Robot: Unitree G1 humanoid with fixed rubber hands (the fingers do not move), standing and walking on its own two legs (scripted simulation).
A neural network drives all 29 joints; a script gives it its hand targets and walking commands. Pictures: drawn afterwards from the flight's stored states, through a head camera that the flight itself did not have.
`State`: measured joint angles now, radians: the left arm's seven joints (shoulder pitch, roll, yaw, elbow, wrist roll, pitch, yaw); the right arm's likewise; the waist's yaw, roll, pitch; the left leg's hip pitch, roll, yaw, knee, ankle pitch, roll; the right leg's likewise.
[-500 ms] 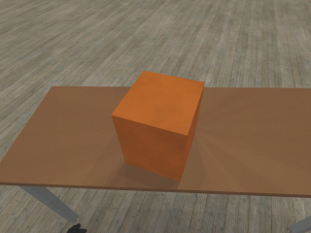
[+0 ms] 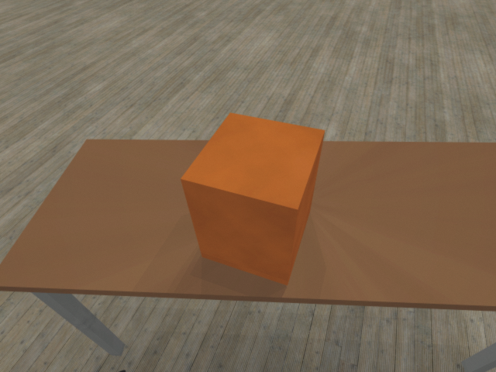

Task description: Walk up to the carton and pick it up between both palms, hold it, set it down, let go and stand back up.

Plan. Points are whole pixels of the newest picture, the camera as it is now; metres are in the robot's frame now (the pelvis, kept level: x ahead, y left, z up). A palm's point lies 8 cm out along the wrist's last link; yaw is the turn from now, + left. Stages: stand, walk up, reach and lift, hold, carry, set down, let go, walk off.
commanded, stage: stand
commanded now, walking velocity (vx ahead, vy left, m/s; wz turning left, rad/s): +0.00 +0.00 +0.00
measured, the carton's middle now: (258, 198) +0.46 +0.02 +0.00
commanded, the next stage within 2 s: none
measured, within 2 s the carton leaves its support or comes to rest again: neither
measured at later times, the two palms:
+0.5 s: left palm out of the picture +0.07 +0.27 -0.11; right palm out of the picture +0.05 -0.25 -0.13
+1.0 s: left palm out of the picture +0.06 +0.27 -0.11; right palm out of the picture +0.05 -0.25 -0.13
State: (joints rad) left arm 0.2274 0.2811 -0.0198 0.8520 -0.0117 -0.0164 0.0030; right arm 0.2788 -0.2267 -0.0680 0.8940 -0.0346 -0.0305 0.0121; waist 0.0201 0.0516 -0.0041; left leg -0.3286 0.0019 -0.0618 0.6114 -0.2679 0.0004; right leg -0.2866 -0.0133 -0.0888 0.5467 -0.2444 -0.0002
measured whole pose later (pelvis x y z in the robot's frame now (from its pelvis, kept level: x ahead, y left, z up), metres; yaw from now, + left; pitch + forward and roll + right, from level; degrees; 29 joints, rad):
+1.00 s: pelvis -0.01 +0.00 +0.00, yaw +0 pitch -2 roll -2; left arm 0.23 0.28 -0.02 0.90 -0.01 -0.02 0.00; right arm 0.28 -0.23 -0.07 0.92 -0.03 -0.03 0.01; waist 0.02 0.04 0.00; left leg -0.33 0.00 -0.06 0.61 -0.25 0.00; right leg -0.29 -0.01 -0.09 0.55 -0.23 0.00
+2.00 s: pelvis -0.01 +0.00 +0.00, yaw +0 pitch -2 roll -2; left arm 0.23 0.28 -0.02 0.91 -0.01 -0.02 0.00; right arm 0.28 -0.23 -0.07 0.92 -0.03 -0.03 0.01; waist 0.02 0.03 0.00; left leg -0.33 0.00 -0.06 0.61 -0.25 0.00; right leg -0.29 -0.01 -0.09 0.55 -0.23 0.00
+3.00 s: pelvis +0.00 +0.00 +0.00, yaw +0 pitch -1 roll -2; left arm 0.23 0.28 -0.02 0.91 -0.01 -0.02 0.00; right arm 0.28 -0.23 -0.07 0.92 -0.03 -0.03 0.01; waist 0.02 0.02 0.00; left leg -0.33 0.00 -0.06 0.61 -0.26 0.00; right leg -0.29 -0.01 -0.09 0.55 -0.24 0.00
